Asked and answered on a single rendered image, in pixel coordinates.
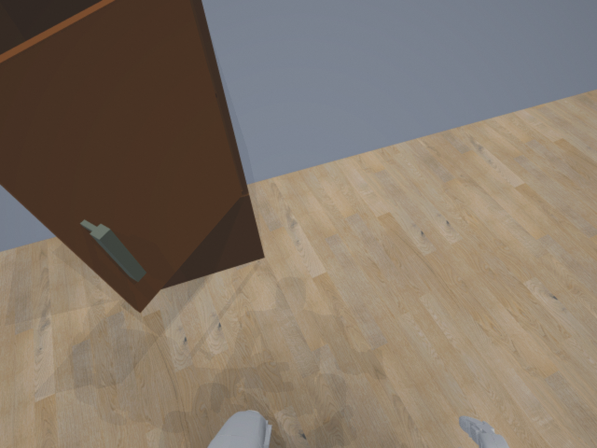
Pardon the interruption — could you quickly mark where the handle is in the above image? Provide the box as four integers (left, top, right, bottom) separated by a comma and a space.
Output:
80, 219, 146, 282

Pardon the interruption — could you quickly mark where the robot left thigh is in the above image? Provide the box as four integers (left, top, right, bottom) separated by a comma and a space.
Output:
207, 412, 272, 448

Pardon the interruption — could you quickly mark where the cupboard door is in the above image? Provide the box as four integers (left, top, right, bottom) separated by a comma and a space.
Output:
0, 0, 242, 313

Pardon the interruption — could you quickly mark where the robot right hand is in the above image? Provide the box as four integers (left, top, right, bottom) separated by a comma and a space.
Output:
459, 416, 509, 448

